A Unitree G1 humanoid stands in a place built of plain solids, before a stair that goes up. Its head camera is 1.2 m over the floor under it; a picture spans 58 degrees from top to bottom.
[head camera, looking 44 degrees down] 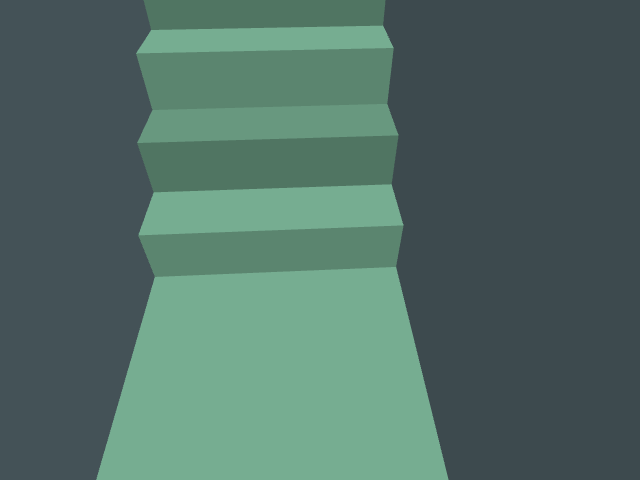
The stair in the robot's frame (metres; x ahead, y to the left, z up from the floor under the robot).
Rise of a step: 0.21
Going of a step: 0.23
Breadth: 0.99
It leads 3 degrees to the left of straight ahead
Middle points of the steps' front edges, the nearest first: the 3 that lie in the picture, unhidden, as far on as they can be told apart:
1.07 0.16 0.21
1.30 0.17 0.42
1.54 0.19 0.63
